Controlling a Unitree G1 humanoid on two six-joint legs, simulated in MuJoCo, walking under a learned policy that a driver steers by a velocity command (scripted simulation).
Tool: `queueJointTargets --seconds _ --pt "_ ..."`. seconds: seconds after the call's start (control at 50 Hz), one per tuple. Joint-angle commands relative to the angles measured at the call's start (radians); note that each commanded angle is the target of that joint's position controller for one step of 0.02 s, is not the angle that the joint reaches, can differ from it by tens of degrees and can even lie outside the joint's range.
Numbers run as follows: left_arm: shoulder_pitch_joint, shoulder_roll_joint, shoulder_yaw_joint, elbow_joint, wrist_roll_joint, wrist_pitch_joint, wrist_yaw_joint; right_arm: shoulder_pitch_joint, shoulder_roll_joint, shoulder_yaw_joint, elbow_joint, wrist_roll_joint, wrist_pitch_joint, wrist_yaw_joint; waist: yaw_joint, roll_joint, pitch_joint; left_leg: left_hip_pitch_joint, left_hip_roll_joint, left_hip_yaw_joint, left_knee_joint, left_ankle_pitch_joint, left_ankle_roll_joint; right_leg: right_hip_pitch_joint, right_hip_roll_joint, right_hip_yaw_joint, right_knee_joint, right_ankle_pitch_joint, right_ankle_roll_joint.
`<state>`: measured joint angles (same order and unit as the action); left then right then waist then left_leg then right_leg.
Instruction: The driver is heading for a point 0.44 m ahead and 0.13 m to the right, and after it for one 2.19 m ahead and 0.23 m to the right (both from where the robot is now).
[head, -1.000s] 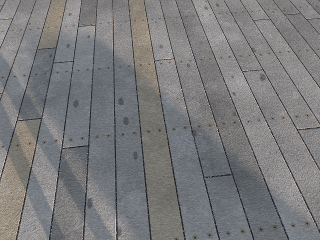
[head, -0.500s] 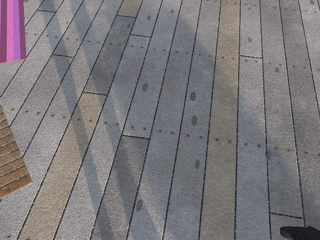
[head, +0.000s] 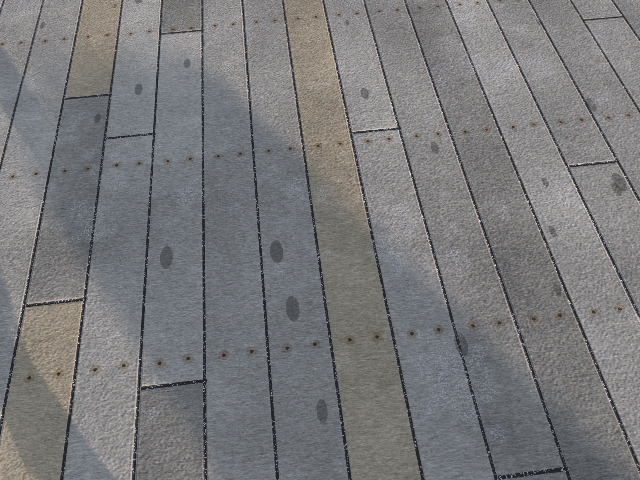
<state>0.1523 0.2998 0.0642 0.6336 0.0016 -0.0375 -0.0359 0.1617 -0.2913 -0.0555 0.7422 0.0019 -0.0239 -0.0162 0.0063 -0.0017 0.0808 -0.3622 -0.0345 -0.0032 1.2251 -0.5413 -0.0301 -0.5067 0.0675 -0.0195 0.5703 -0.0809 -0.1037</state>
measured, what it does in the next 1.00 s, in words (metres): walks ahead, turning right: left foot, then right foot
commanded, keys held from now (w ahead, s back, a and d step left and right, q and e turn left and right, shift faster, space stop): e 0.22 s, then w+e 0.62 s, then w+q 0.16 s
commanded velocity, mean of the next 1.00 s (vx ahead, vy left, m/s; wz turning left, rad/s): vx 0.30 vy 0.00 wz -0.53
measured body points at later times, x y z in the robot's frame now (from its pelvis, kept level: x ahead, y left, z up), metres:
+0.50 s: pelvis +0.11 +0.06 +0.02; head +0.12 +0.07 +0.47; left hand +0.35 +0.27 -0.06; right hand +0.09 -0.25 -0.07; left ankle +0.12 +0.17 -0.72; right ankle +0.11 -0.09 -0.64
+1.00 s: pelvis +0.28 -0.11 +0.02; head +0.31 -0.14 +0.46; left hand +0.55 +0.02 -0.07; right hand +0.18 -0.39 -0.11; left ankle +0.29 +0.07 -0.62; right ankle +0.26 -0.19 -0.72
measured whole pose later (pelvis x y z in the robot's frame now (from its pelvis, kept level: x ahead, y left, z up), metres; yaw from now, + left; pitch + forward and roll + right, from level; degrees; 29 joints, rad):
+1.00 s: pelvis +0.28 -0.11 +0.02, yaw -32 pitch +2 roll -1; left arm 0.20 0.27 0.05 0.63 0.00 -0.05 -0.03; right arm 0.30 -0.32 -0.05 0.79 0.03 -0.09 0.00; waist -0.03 0.03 0.05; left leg -0.46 0.12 -0.01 1.22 -0.33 0.00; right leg -0.32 0.06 -0.05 0.50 -0.21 -0.08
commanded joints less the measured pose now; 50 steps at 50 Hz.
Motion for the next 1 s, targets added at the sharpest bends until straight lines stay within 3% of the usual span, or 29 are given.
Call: queueJointTargets --seconds 0.02,0.04,0.06,0.12,0.2,0.28,0.32,0.34,0.36,0.38,0.4,0.42,0.46,0.5,0.54,0.62,0.7,0.76,0.8,0.82,0.84,0.86,0.88,0.9,0.92,0.94,0.96,0.98,1.0 --pt "0.034 0.119 0.035 -0.083 -0.021 0.010 0.024 0.017 -0.126 -0.028 -0.078 -0.008 0.006 -0.009 -0.002 0.029 -0.219 -0.276 0.066 -0.106 0.042 0.081 -0.007 0.365 -0.293 0.436 -0.246 0.126 -0.184" --pt "0.016 0.129 0.038 -0.090 -0.005 0.017 0.027 0.027 -0.122 -0.029 -0.080 -0.004 0.018 -0.009 -0.027 -0.034 -0.191 -0.202 0.067 -0.099 -0.023 0.095 -0.012 0.262 -0.261 0.413 -0.264 0.109 -0.177" --pt "-0.004 0.135 0.041 -0.096 0.003 0.021 0.029 0.049 -0.106 -0.025 -0.072 -0.006 0.022 -0.011 -0.040 -0.059 -0.181 -0.167 0.057 -0.082 -0.097 0.100 -0.023 0.221 -0.233 0.377 -0.264 0.152 -0.170" --pt "0.019 0.162 0.054 -0.092 0.002 0.032 0.049 0.040 -0.075 -0.016 -0.058 -0.011 0.023 -0.022 -0.024 -0.070 -0.229 -0.125 0.033 -0.073 -0.250 0.141 -0.055 0.218 -0.207 0.349 -0.238 0.215 -0.158" --pt "-0.005 0.168 0.058 -0.105 -0.005 0.055 0.065 -0.004 -0.079 -0.018 -0.065 -0.004 0.029 -0.023 -0.004 -0.113 -0.228 -0.091 0.022 -0.092 -0.372 0.235 -0.061 0.183 -0.181 0.397 -0.249 -0.084 -0.118" --pt "0.002 0.162 0.056 -0.111 -0.010 0.068 0.063 -0.014 -0.093 -0.026 -0.079 0.004 0.005 -0.007 0.007 -0.172 -0.221 -0.019 -0.001 -0.073 -0.525 0.212 -0.031 0.176 -0.168 0.486 -0.259 -0.392 -0.098" --pt "-0.005 0.151 0.050 -0.111 -0.018 0.071 0.062 0.041 -0.087 -0.033 -0.065 0.013 -0.013 0.004 -0.035 -0.168 -0.196 0.117 -0.008 -0.045 -0.699 0.250 0.007 0.111 -0.139 0.502 -0.234 -0.518 -0.069" --pt "0.002 0.127 0.043 -0.110 -0.021 0.070 0.063 0.091 -0.105 -0.043 -0.051 0.011 -0.019 0.003 -0.060 -0.129 -0.173 0.231 0.039 -0.069 -0.801 0.243 0.040 0.019 -0.092 0.472 -0.172 -0.573 -0.028" --pt "0.020 0.056 0.024 -0.117 -0.022 0.067 0.064 0.184 -0.179 -0.061 -0.040 -0.009 -0.025 -0.002 -0.071 0.058 -0.209 0.374 0.273 -0.309 -0.902 0.048 0.118 -0.116 0.002 0.318 0.115 -0.591 0.038" --pt "-0.010 0.074 0.030 -0.164 -0.031 0.050 0.059 0.179 -0.255 -0.077 -0.033 -0.043 -0.028 0.008 -0.049 0.286 -0.112 0.314 0.422 -0.643 -1.032 -0.181 0.227 -0.346 0.079 0.198 0.324 -0.492 0.050" --pt "-0.026 0.144 0.047 -0.160 -0.017 0.036 0.056 0.094 -0.218 -0.071 -0.064 -0.040 -0.041 0.006 -0.026 0.222 -0.035 0.252 0.429 -0.634 -1.044 -0.206 0.243 -0.378 -0.008 0.229 0.433 -0.388 0.060" --pt "-0.003 0.165 0.057 -0.135 -0.014 0.036 0.051 0.052 -0.163 -0.058 -0.078 -0.019 -0.044 -0.006 -0.011 0.178 -0.032 0.256 0.381 -0.525 -1.034 -0.147 0.207 -0.379 -0.022 0.209 0.478 -0.306 0.075" --pt "0.035 0.136 0.053 -0.106 -0.004 0.039 0.042 0.056 -0.129 -0.045 -0.075 0.002 -0.044 -0.019 -0.016 0.139 -0.041 0.280 0.320 -0.373 -1.037 -0.003 0.166 -0.366 -0.049 0.163 0.570 -0.204 0.114" --pt "0.020 0.095 0.042 -0.107 -0.013 0.032 0.034 0.107 -0.120 -0.038 -0.062 -0.010 -0.053 -0.022 -0.039 0.121 -0.033 0.274 0.291 -0.251 -1.056 0.114 0.156 -0.362 -0.070 0.130 0.630 -0.130 0.127" --pt "-0.010 0.078 0.035 -0.116 -0.020 0.027 0.031 0.153 -0.119 -0.038 -0.048 -0.017 -0.058 -0.017 -0.063 0.117 -0.023 0.304 0.285 -0.173 -1.062 0.193 0.165 -0.386 -0.088 0.122 0.611 -0.081 0.140" --pt "-0.080 0.057 0.024 -0.138 -0.024 0.018 0.018 0.190 -0.142 -0.043 -0.024 -0.016 -0.053 -0.009 -0.099 0.128 0.001 0.355 0.294 -0.062 -1.074 0.325 0.177 -0.372 -0.118 0.093 0.427 -0.017 0.162" --pt "-0.164 0.025 0.006 -0.161 -0.026 0.010 -0.010 0.216 -0.174 -0.052 0.006 0.001 -0.046 -0.004 -0.129 0.111 0.035 0.369 0.310 0.039 -1.072 0.413 0.170 -0.285 -0.133 0.015 0.228 -0.009 0.140" --pt "-0.189 0.026 0.002 -0.179 -0.034 0.009 -0.026 0.220 -0.200 -0.060 0.030 0.017 -0.040 0.003 -0.118 0.114 0.049 0.401 0.343 0.073 -1.049 0.496 0.168 -0.213 -0.132 -0.024 0.137 -0.083 0.087" --pt "-0.136 0.060 0.018 -0.171 -0.025 0.009 -0.030 0.204 -0.229 -0.069 0.036 0.029 -0.032 0.003 -0.064 0.146 -0.001 0.412 0.335 0.138 -0.927 0.880 0.139 -0.055 -0.070 -0.081 0.072 -0.153 0.037" --pt "-0.041 0.092 0.038 -0.146 -0.023 0.012 -0.026 0.197 -0.241 -0.072 0.040 0.035 -0.027 0.000 0.000 0.143 -0.076 0.403 0.318 0.180 -0.781 1.100 0.120 0.103 -0.020 -0.112 0.031 -0.148 0.007" --pt "0.142 0.150 0.072 -0.092 -0.027 0.018 -0.015 0.196 -0.224 -0.065 0.035 0.035 -0.028 -0.005 0.097 0.109 -0.184 0.314 0.282 0.222 -0.560 1.175 0.089 0.373 0.028 -0.116 -0.021 -0.075 -0.034" --pt "0.312 0.204 0.094 -0.056 -0.033 0.030 0.006 0.221 -0.160 -0.038 0.015 0.006 -0.039 -0.003 0.165 -0.016 -0.293 0.014 0.254 0.201 -0.264 0.773 0.052 0.731 -0.112 0.111 -0.021 -0.090 -0.092" --pt "0.261 0.298 0.093 -0.070 -0.038 0.018 0.015 0.270 -0.037 0.009 -0.044 -0.012 -0.066 0.007 0.055 -0.318 -0.423 -0.345 0.054 0.108 0.092 -0.003 0.003 0.944 -0.408 0.738 -0.201 -0.328 -0.277" --pt "0.274 0.199 0.064 -0.084 -0.020 0.004 0.010 0.199 -0.155 -0.019 -0.029 0.031 -0.096 0.018 0.128 -0.170 -0.471 -0.417 0.081 -0.078 0.185 0.019 0.018 0.923 -0.449 0.786 -0.288 -0.344 -0.269" --pt "0.251 0.154 0.047 -0.060 -0.007 -0.009 0.007 0.110 -0.177 -0.026 -0.055 0.063 -0.104 0.022 0.128 -0.134 -0.325 -0.468 0.119 -0.059 0.184 0.082 0.041 0.816 -0.416 0.601 -0.264 -0.217 -0.220" --pt "0.203 0.137 0.038 -0.047 -0.012 -0.019 0.006 0.100 -0.157 -0.020 -0.050 0.047 -0.104 0.017 0.081 -0.050 -0.234 -0.429 0.170 -0.057 0.098 0.162 0.047 0.670 -0.372 0.451 -0.251 -0.043 -0.181" --pt "0.140 0.096 0.027 -0.040 -0.008 -0.026 0.006 0.080 -0.142 -0.021 -0.037 0.022 -0.095 0.011 0.049 -0.023 -0.184 -0.385 0.200 -0.057 0.022 0.229 0.050 0.563 -0.317 0.361 -0.281 -0.021 -0.145" --pt "0.107 0.094 0.023 -0.043 0.004 -0.035 0.006 0.125 -0.140 -0.022 -0.029 0.025 -0.081 0.017 0.011 -0.086 -0.162 -0.314 0.214 -0.069 0.008 0.272 0.044 0.469 -0.312 0.317 -0.314 0.059 -0.155" --pt "0.084 0.082 0.022 -0.035 0.005 -0.044 0.006 0.160 -0.129 -0.021 -0.011 0.027 -0.066 0.021 -0.010 -0.089 -0.148 -0.274 0.216 -0.071 -0.011 0.292 0.035 0.418 -0.302 0.277 -0.347 0.098 -0.157"
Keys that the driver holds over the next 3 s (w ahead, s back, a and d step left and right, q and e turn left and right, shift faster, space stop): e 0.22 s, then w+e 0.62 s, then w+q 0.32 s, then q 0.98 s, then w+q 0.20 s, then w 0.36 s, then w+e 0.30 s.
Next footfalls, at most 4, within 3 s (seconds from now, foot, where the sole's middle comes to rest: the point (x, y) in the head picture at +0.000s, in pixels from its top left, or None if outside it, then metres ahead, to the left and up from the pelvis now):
0.34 left None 0.16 0.16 -0.76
0.84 right None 0.30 -0.21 -0.76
1.36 left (434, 355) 0.67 -0.20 -0.76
1.82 right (539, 377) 0.62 -0.41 -0.76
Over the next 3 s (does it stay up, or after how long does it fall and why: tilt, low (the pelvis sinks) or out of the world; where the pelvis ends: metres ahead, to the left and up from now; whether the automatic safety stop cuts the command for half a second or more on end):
stays up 0.88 -0.22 0.03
